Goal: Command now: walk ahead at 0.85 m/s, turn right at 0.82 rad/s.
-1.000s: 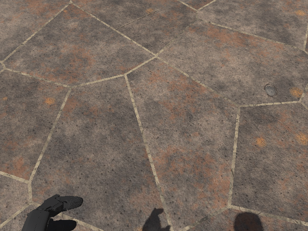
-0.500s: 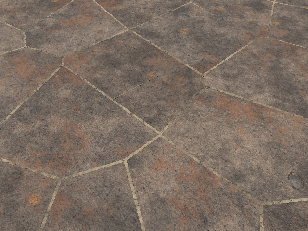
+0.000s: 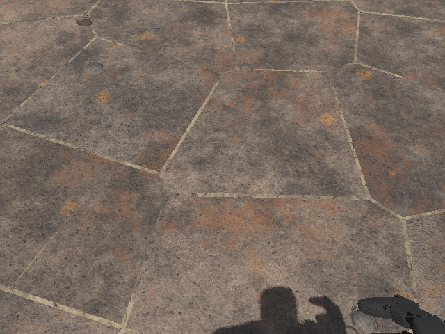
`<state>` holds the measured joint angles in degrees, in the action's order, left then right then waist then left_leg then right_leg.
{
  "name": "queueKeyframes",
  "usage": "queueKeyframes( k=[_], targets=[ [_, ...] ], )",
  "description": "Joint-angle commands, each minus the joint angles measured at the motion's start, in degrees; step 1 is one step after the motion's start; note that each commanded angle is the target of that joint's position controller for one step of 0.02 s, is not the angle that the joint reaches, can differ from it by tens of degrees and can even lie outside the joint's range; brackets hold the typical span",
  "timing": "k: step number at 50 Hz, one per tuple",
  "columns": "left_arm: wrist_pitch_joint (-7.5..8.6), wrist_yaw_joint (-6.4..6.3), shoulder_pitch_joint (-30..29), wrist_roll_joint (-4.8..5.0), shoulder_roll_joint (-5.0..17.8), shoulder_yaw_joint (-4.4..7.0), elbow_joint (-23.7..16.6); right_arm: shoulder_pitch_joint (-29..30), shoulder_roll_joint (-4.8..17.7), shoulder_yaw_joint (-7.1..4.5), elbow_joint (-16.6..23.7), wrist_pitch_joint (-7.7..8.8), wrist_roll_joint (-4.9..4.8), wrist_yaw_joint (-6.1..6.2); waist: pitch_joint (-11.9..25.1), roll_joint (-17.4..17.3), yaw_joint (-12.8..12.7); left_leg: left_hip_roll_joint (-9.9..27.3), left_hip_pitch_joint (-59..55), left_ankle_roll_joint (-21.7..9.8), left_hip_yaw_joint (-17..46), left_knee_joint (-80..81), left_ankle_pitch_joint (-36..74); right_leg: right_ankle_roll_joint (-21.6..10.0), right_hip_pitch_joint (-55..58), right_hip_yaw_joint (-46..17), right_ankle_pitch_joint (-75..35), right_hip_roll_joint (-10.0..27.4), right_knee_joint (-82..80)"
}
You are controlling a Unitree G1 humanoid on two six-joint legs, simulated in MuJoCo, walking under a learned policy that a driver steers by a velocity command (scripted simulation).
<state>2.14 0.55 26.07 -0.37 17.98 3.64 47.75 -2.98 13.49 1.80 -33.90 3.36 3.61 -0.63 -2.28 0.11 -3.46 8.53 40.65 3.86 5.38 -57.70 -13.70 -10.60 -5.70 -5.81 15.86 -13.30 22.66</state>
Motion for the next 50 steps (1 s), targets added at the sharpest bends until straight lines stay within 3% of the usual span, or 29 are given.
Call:
queueKeyframes(
  k=[1, 3, 5, 6, 7, 8, 9, 10, 11, 12, 13, 14, 16, 18, 21, 25, 28, 29, 30, 31, 32, 33, 36, 40, 50],
  targets=[
    [1.98, 0.04, -4.62, 0.65, 9.08, 2.59, -4.65, 3.29, 4.27, -0.96, 3.76, 0.35, -1.02, -0.64, -3.53, -1.92, 1.81, -4.4, -13.37, -0.8, -7.44, 16.07, 17.19, -4.37, -15.06, -10.76, -31.79, 10.55, -10.1],
    [1.82, 0.16, -0.15, 1.54, 8.47, 2.52, -2.54, 4.16, 3.64, -0.84, 3.35, 1.0, -1.36, -0.55, -0.54, -0.75, -1.32, -7.95, -17.71, -3.01, -9.25, 22.55, 25.03, -0.81, -9.15, -9.58, -43.14, 11.07, -6.71],
    [1.82, -0.6, 1.51, 1.16, 8.57, 2.47, -1.49, 2.86, 5.46, -1.6, 3.01, 1.41, -1.03, 0.25, 1.85, 1.93, -1.5, -10.41, -20.83, -4.65, -7.94, 27.81, 24.94, 2.05, -1.79, -11.11, -49.0, 11.97, -2.02],
    [1.18, -1.99, 3.23, 3.3, 4.29, 1.71, -1.24, 6.09, 9.29, -4.38, 5.25, 3.57, -3.99, 0.83, 4.08, 0.92, -0.46, -12.09, -23.69, -4.07, -4.14, 31.83, 23.07, 3.62, 1.8, -15.37, -43.72, 13.69, 4.05],
    [0.59, -2.55, 0.62, 2.53, 7.43, 2.08, -1.34, 0.61, 11.19, -5.37, 4.13, 4.42, -4.57, 1.18, 7.41, 2.48, 4.31, -11.69, -26.81, -4.19, -5.11, 33.8, 26.32, 4.8, 5.74, -14.13, -46.4, 14.1, 9.77],
    [0.12, -2.59, -4.52, 1.46, 8.39, 2.34, -3.26, -9.03, 12.27, -5.99, 1.36, 4.97, -3.97, 1.37, 11.72, 4.92, 9.84, -8.65, -36.34, -5.44, -4.65, 34.55, 33.76, 7.09, 3.97, -11.84, -45.57, 13.01, 20.81],
    [-0.13, -2.5, -6.72, -0.68, 3.23, 0.68, -6.19, -19.28, 13.84, -5.78, -1.3, 4.85, -2.82, 1.44, 20.4, -1.25, 12.12, 2.71, -54.13, -8.33, 4.6, 24.84, 56.05, 10.15, -7.41, -8.1, -13.67, 8.72, 40.75],
    [0.26, -1.74, 7.11, 1.14, -0.75, -0.65, -5.54, -20.78, 13.43, -5.44, -2.52, 4.86, -0.76, 0.31, 31.36, -20.96, 5.62, 19.28, -71.25, -22.15, 30.73, 25.08, 65.46, 12.8, -23.84, -9.16, 23.45, 0.29, 62.08],
    [-0.38, -1.3, 9.54, 1.97, 4.44, -0.3, -3.37, -17.89, 12.02, -6.0, -0.73, 4.18, -1.62, -0.16, 34.42, -13.48, 7.15, 19.3, -68.68, -23.19, 36.29, 28.91, 47.05, 13.26, -27.05, -12.06, 18.48, 5.17, 67.26],
    [-1.18, -1.29, 0.75, 2.63, 7.16, 0.49, -5.39, -12.39, 8.98, -5.56, 0.76, 3.35, -1.96, 0.18, 25.22, -7.47, 7.83, 15.33, -59.71, -21.32, 27.0, 31.75, 37.93, 13.78, -28.77, -8.18, 15.1, 8.36, 65.63],
    [-1.67, -1.69, -5.13, 1.94, 6.97, 0.5, -7.07, -7.95, 7.29, -4.7, 0.08, 2.82, -2.43, 0.17, 15.6, -0.67, 5.85, 11.76, -47.53, -19.2, 20.21, 34.34, 36.52, 13.98, -29.03, -4.43, 12.37, 10.51, 61.9],
    [-2.09, -2.02, -7.78, 1.31, 6.67, 0.7, -7.88, -6.82, 6.37, -4.04, -0.74, 2.87, -2.62, 0.05, 10.4, 0.87, 4.58, 9.19, -38.83, -18.66, 16.17, 36.37, 37.66, 13.78, -28.09, -3.48, 11.26, 11.91, 58.6],
    [-2.87, -1.97, -5.56, 1.35, 3.48, 0.31, -7.82, -5.33, 6.23, -3.94, -2.64, 3.02, -2.14, -0.65, 6.73, -2.03, 1.28, 4.99, -28.45, -17.48, 8.72, 39.59, 39.93, 13.3, -22.0, -2.46, 10.77, 14.01, 50.17],
    [-2.88, -2.37, -5.8, 0.9, 0.29, -0.65, -7.8, -3.51, 6.46, -4.12, -4.39, 3.23, -2.15, -1.13, 7.14, -3.6, 0.02, 2.82, -24.33, -17.65, 2.82, 40.5, 46.07, 13.8, -17.76, -0.3, 8.79, 14.84, 37.93],
    [-2.89, -2.46, -9.4, 0.2, -0.14, -1.32, -8.42, -3.2, 9.13, -5.07, -6.32, 2.26, -2.78, -0.67, 11.34, -5.21, 0.82, 3.05, -24.51, -18.03, -0.14, 40.53, 46.25, 14.18, -11.61, 1.05, -0.68, 16.0, 25.69],
    [-4.03, -2.25, -15.86, 0.37, 2.62, -0.62, -9.58, -3.95, 9.76, -5.03, -7.94, 0.51, -2.99, -0.33, 8.99, -5.26, 2.98, 3.6, -22.75, -16.96, 1.67, 42.75, 17.3, 12.87, -8.61, 1.17, -4.56, 16.45, 17.0],
    [-3.98, -2.18, -17.47, -0.51, 2.23, -0.42, -9.65, -4.5, 7.61, -4.06, -9.0, -0.53, -3.42, -0.24, 5.26, -4.98, 2.61, 1.11, -19.88, -13.16, 2.51, 41.38, -2.59, 10.22, -3.78, 2.59, -6.96, 15.81, 5.13],
    [-3.78, -2.36, -17.84, -1.0, 3.25, -0.28, -10.16, -6.67, 6.22, -3.48, -9.86, -0.5, -3.01, -0.26, 4.91, -3.15, 2.94, -0.44, -18.85, -10.52, 2.01, 39.69, -5.24, 8.92, -1.56, -0.4, -11.31, 18.32, 2.28],
    [-3.76, -2.77, -18.59, -1.08, 5.95, 0.13, -10.86, -10.3, 5.77, -3.29, -10.26, -0.22, -2.15, -0.42, 6.31, 1.87, 5.62, -3.91, -16.79, -7.98, -0.52, 36.5, -8.96, 7.05, 1.46, -4.1, -17.73, 22.46, 3.36],
    [-3.88, -2.56, -19.52, -0.64, 5.94, 0.5, -9.48, -12.04, 5.27, -3.26, -10.54, -0.38, -2.41, -0.34, 6.74, 8.14, 7.24, -7.16, -21.21, -6.0, -5.42, 35.93, -7.43, 5.68, -5.12, -4.23, -4.08, 21.31, 2.39],
    [-3.65, -2.13, -20.46, -0.61, 2.62, -0.1, -9.95, -8.78, 6.71, -3.49, -10.57, -0.69, -2.17, -0.08, 4.65, 5.94, 5.5, -7.36, -24.2, -4.91, -6.17, 34.31, -4.42, 6.56, -9.54, -3.44, 2.12, 19.15, 1.0],
    [-3.31, -1.9, -20.69, -0.96, 1.14, -0.61, -9.64, -7.22, 6.66, -3.59, -10.26, -1.06, -2.19, 0.14, 3.84, 5.09, 5.33, -7.1, -25.19, -4.99, -6.14, 33.83, -2.71, 7.63, -11.42, -2.96, 2.5, 18.58, 0.72],
    [-2.18, -1.83, -19.82, -0.49, 1.93, -0.31, -8.89, -7.61, 6.48, -3.59, -10.86, -1.69, -2.15, 0.58, 3.63, 3.26, 5.22, -6.3, -25.37, -6.04, -5.33, 33.19, 0.35, 8.8, -10.23, -1.74, -5.51, 17.57, 3.09],
    [-1.85, -2.2, -18.33, -0.23, 1.66, -0.17, -7.65, -6.67, 6.19, -3.61, -11.6, -1.49, -2.72, 0.65, 5.45, 1.97, 4.51, -5.92, -26.38, -6.3, -5.23, 31.73, 5.61, 8.78, -7.65, -1.06, -13.26, 17.07, 5.46],
    [-2.3, -2.69, -17.21, 0.04, 1.2, 0.32, -3.77, -5.5, 5.98, -3.93, -14.73, -2.5, -3.15, 1.27, 5.19, 0.23, 4.28, -5.4, -27.83, -6.43, -4.83, 31.12, 8.97, 8.97, -6.12, -0.02, -16.63, 16.06, 6.07]
  ],
)
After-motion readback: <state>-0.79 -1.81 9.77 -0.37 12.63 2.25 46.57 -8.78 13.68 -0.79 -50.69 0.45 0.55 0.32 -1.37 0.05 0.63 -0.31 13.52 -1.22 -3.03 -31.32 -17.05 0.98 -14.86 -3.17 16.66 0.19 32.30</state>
